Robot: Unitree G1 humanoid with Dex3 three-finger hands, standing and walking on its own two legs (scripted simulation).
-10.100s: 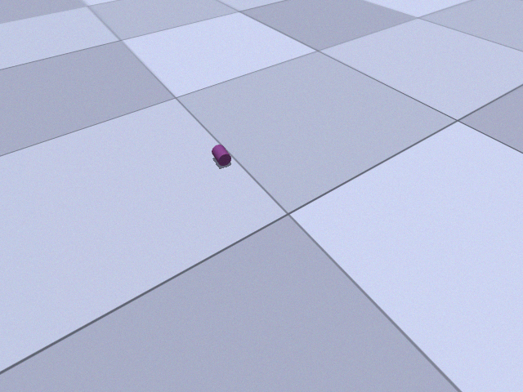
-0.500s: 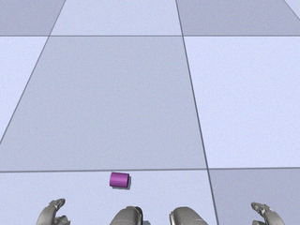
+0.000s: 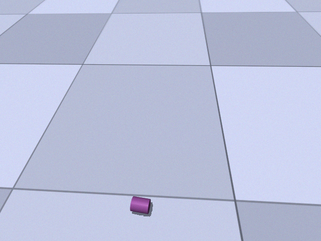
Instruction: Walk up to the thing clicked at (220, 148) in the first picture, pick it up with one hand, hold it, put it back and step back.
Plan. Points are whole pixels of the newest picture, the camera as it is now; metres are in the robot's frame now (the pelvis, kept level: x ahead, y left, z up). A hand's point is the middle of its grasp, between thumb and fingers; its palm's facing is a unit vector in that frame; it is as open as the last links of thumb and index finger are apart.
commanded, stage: walk up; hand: left
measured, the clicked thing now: (140, 204) +0.44 +0.20 -0.73
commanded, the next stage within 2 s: none
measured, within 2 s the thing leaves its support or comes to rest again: neither
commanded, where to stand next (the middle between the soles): +0.05 -0.02 m, yaw +0 degrees
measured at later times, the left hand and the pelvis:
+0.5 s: hand (90, 239) +0.16 +0.24 -0.15, palm faces -0.05 -0.91 -0.40, open 7.4 cm; pelvis +0.04 -0.02 -0.02, yaw -1 degrees
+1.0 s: hand out of the picture +0.01 +0.26 -0.16, palm faces +0.05 -0.94 -0.35, open 7.4 cm; pelvis -0.07 -0.02 +0.00, yaw +2 degrees
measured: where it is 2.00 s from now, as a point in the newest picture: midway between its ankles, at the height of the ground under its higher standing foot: outside the picture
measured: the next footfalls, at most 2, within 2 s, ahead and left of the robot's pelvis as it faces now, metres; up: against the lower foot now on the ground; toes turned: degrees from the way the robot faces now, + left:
left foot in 0.02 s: +0.04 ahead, +0.11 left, +0.00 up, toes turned +0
right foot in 0.44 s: +0.21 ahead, -0.12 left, +0.00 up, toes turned -2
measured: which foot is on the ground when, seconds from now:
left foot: up 0.00-0.00, down 0.02-0.46, up 0.48-0.76, down 0.78-1.00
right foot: down 0.00-0.04, up 0.06-0.42, down 0.44-0.82, up 0.84-1.00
